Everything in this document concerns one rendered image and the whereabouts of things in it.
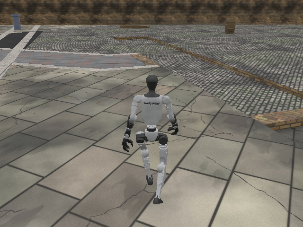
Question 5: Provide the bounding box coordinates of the right robot shin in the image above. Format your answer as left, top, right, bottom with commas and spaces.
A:
156, 165, 166, 199

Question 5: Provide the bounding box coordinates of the robot left forearm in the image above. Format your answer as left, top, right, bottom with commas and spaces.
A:
124, 115, 134, 139

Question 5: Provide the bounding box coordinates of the robot left hand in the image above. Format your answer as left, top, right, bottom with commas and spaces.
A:
122, 138, 133, 152

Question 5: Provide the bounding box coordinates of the robot right forearm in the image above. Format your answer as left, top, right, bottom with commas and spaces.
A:
170, 114, 178, 129

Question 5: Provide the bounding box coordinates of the robot right hand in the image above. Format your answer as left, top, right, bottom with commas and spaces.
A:
168, 126, 178, 135

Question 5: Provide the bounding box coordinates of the robot left upper arm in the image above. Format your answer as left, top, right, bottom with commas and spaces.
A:
129, 95, 142, 122

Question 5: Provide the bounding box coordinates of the robot right upper arm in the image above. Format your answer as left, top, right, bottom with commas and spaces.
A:
161, 95, 175, 121

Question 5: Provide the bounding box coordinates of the right robot foot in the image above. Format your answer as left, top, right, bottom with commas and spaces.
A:
153, 196, 163, 204

